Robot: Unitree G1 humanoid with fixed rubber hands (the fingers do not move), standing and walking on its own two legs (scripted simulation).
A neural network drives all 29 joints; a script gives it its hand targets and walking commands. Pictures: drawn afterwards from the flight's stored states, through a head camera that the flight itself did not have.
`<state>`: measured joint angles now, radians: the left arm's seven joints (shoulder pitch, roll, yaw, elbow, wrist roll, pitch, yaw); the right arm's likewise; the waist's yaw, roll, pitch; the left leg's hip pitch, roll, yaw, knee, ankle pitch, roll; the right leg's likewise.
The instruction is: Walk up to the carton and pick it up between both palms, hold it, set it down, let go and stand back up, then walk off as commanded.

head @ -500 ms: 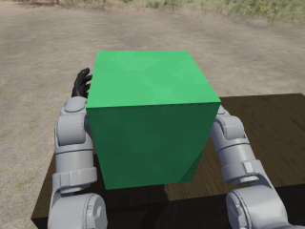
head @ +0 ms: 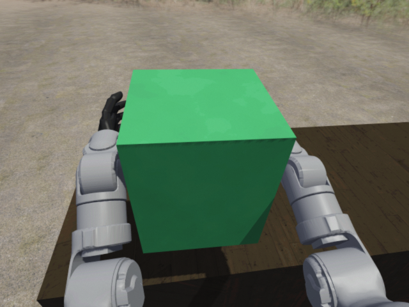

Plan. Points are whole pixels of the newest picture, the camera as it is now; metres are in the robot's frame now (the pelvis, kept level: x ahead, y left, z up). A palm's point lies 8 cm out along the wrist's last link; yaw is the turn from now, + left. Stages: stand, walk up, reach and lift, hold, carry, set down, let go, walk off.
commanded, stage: hold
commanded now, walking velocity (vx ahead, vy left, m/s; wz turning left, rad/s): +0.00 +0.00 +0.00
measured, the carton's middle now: (198, 160) +0.33 +0.00 +0.19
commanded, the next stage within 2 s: set down in 1.80 s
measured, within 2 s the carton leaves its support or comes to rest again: neither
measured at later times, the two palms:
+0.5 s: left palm (104, 140) +0.34 +0.15 +0.23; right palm (278, 145) +0.34 -0.15 +0.21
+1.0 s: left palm (109, 133) +0.36 +0.15 +0.23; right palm (278, 132) +0.36 -0.15 +0.23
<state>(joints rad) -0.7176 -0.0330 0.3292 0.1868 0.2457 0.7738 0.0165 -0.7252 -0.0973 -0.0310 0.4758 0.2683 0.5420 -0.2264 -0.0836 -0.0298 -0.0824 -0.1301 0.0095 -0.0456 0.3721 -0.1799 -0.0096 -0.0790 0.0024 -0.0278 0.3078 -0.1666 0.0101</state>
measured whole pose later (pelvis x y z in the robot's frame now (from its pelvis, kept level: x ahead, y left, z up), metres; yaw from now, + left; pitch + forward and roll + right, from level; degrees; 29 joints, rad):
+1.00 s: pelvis +0.00 +0.00 +0.00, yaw +0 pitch -3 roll -1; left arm -0.66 -0.04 0.29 0.05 0.24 0.78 0.01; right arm -0.70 -0.11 -0.03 0.35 0.33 0.57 -0.26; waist -0.09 -0.03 -0.08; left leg -0.13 0.01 -0.05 0.37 -0.19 -0.01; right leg -0.08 0.00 -0.03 0.31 -0.17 0.01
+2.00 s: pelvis +0.00 +0.00 +0.00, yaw +0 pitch -4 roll -1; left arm -0.64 -0.04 0.30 -0.01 0.23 0.79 0.01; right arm -0.69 -0.10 -0.02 0.33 0.33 0.56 -0.26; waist -0.10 -0.03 -0.08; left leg -0.12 0.01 -0.05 0.37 -0.18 -0.02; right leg -0.07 0.01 -0.03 0.31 -0.16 0.01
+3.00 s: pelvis +0.01 +0.02 +0.00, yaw +1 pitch -4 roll -1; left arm -0.63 -0.03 0.28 0.32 0.24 0.39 -0.05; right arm -0.54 0.00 -0.10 0.52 0.09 0.12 -0.19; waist -0.09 -0.06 0.02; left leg -0.09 -0.02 -0.04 0.35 -0.18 0.01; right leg -0.04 -0.03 -0.03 0.29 -0.17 0.02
